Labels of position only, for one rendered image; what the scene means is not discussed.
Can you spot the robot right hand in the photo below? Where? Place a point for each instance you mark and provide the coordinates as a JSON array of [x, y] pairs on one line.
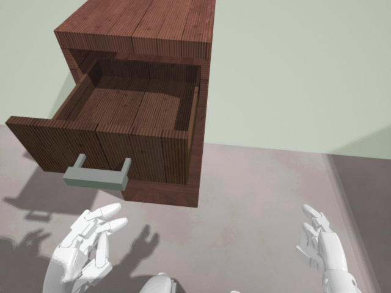
[[327, 252]]

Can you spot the robot left hand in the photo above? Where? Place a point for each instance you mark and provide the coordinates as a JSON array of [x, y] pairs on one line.
[[71, 258]]

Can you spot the cabinet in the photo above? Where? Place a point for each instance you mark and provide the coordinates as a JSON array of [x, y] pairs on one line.
[[169, 31]]

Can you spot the left robot thigh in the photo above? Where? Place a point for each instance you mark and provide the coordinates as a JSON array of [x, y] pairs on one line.
[[159, 284]]

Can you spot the robot right forearm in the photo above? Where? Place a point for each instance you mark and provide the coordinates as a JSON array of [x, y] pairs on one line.
[[339, 281]]

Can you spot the drawer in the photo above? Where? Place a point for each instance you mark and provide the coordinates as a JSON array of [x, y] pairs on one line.
[[121, 109]]

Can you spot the handle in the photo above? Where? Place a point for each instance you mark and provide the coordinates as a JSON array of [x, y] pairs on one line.
[[95, 178]]

